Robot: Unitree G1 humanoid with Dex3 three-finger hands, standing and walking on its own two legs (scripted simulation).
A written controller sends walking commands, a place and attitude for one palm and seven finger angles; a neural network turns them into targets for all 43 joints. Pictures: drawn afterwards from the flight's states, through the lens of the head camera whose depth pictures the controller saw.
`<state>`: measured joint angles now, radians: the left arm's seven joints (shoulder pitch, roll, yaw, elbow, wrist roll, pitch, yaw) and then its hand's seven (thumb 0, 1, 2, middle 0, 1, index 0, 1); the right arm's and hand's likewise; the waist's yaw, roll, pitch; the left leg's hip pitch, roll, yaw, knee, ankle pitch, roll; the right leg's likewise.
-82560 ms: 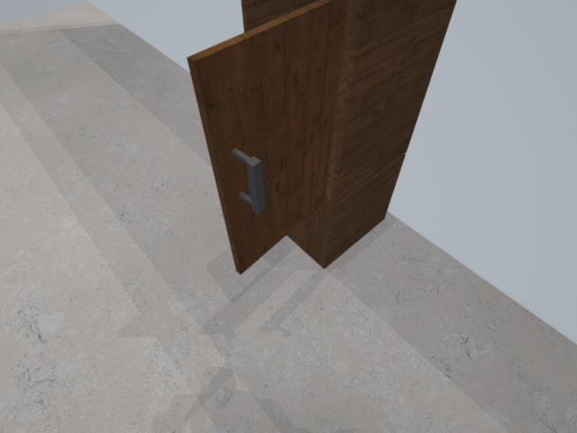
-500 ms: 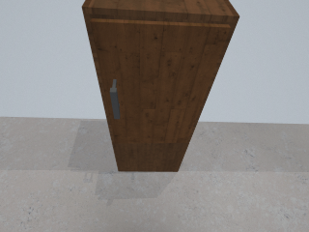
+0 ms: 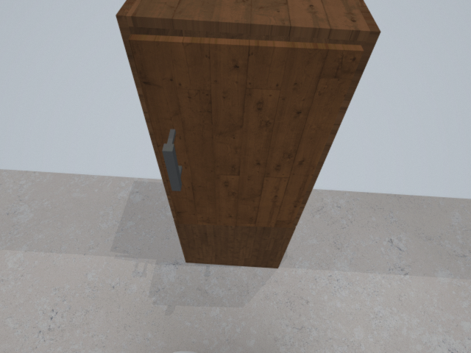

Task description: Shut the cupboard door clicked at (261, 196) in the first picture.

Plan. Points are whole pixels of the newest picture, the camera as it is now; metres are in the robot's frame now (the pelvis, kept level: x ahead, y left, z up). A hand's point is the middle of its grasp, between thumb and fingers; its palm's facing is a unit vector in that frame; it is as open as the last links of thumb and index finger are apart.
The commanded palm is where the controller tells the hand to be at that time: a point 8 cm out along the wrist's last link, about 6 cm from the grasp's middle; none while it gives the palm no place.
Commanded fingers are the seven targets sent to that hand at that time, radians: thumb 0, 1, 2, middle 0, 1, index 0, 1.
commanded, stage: come to a stop and stand still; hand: left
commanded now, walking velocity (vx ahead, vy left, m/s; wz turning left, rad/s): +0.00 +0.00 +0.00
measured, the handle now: (174, 161) +0.48 +0.17 +0.00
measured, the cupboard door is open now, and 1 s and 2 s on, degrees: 2 2 2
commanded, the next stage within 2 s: look again from close up in 0.50 s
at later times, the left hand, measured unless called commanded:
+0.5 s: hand out of the picture -0.02 +0.18 -0.17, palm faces -0.01 -0.98 -0.18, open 7.4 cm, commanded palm none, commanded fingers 0.00 0.90 0.90 -0.20 -0.30 -0.20 -0.30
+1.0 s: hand out of the picture +0.02 +0.20 -0.17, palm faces -0.04 -0.97 -0.25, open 7.4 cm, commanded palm none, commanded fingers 0.00 0.90 0.90 -0.20 -0.30 -0.20 -0.30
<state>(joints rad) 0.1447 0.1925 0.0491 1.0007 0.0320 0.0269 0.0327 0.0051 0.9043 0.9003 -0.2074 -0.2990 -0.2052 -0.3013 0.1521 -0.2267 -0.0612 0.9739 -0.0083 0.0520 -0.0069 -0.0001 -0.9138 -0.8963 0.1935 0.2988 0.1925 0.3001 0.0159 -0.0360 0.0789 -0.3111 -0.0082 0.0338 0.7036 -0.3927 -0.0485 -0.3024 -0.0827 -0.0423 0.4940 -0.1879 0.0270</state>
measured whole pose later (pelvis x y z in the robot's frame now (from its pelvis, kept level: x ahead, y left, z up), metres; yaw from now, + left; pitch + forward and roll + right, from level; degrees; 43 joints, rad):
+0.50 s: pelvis -0.02 +0.01 +0.01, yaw -2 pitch -1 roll +0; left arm 0.29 0.14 -0.01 1.13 0.01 0.01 0.02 0.01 0.91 0.90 -0.20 -0.30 -0.20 -0.30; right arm 0.22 -0.17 -0.02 1.09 -0.01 0.01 -0.02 -0.01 -0.93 -0.90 0.20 0.30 0.20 0.30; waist 0.00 0.00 0.03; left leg -0.18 0.00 0.07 0.38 -0.18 0.01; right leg -0.12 0.01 0.02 0.40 -0.26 -0.02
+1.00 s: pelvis -0.01 +0.02 +0.00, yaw -2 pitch -1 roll +1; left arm 0.26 0.17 -0.02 1.07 0.01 -0.02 0.03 0.01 0.91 0.90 -0.20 -0.30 -0.20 -0.30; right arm 0.30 -0.16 0.01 1.08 -0.02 -0.01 -0.01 0.01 -0.93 -0.90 0.20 0.30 0.20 0.30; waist -0.01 0.03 0.02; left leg -0.23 0.00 0.08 0.49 -0.25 0.02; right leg -0.18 0.00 0.03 0.53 -0.33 -0.01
